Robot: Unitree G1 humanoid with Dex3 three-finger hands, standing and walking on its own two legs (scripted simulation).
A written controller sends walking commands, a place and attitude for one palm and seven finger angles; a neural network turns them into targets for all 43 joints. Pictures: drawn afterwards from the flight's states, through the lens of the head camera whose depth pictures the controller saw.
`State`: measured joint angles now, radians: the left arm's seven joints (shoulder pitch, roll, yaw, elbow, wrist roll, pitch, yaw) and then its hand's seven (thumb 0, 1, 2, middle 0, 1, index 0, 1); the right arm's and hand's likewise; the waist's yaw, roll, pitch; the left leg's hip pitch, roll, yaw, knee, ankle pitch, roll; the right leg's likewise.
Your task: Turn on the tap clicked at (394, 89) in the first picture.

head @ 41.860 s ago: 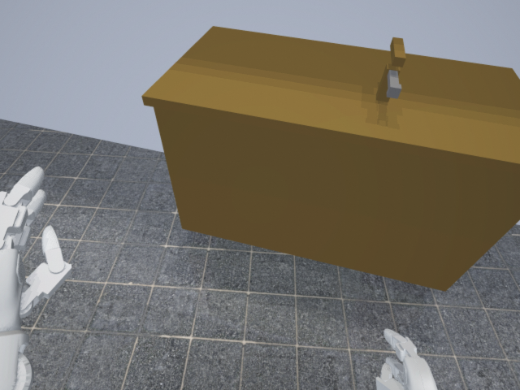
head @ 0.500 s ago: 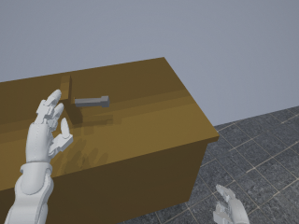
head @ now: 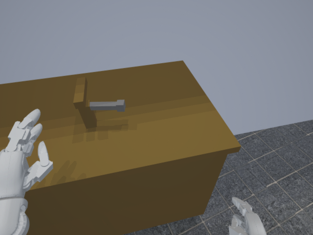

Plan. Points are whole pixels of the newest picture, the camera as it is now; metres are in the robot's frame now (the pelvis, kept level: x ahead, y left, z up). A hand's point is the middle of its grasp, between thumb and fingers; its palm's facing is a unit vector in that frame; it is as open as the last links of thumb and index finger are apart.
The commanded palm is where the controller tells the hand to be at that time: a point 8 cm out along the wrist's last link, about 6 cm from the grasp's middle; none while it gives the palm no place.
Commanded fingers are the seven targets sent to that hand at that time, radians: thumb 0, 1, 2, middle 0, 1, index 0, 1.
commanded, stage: draw the hand back beside the body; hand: left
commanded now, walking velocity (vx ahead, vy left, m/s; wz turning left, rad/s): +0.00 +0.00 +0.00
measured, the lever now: (120, 105) +0.47 +0.18 +0.08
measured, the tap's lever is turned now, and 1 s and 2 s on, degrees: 77 77 77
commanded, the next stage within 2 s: step back with the hand held close in 0.18 s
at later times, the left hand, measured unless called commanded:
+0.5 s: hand (55, 159) +0.20 +0.23 +0.17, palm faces +0.38 -0.83 -0.41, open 7.5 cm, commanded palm +0.15 +0.27 +0.17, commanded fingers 0.00 0.90 0.90 -0.20 -0.30 -0.20 -0.30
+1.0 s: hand (29, 190) +0.15 +0.26 +0.15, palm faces +0.38 -0.81 -0.44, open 7.5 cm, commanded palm +0.09 +0.30 +0.17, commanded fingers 0.00 0.90 0.90 -0.20 -0.30 -0.20 -0.30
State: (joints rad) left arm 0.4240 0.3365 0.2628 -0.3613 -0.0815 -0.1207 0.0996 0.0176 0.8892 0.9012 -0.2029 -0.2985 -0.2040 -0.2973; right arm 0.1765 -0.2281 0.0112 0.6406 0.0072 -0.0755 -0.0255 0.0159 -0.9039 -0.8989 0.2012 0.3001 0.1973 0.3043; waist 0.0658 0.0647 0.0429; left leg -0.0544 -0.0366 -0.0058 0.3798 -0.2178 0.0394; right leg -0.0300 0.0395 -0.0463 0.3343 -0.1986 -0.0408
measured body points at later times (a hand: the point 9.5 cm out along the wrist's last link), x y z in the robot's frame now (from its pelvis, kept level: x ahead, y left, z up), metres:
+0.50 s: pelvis -0.01 -0.01 +0.00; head -0.01 -0.04 +0.45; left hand +0.17 +0.27 +0.19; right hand +0.18 -0.24 -0.09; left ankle +0.00 +0.09 -0.75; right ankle +0.00 -0.09 -0.75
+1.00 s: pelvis -0.07 +0.02 -0.01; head -0.05 +0.02 +0.43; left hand +0.12 +0.30 +0.17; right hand +0.09 -0.22 -0.10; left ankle +0.00 +0.09 -0.75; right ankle -0.02 -0.10 -0.74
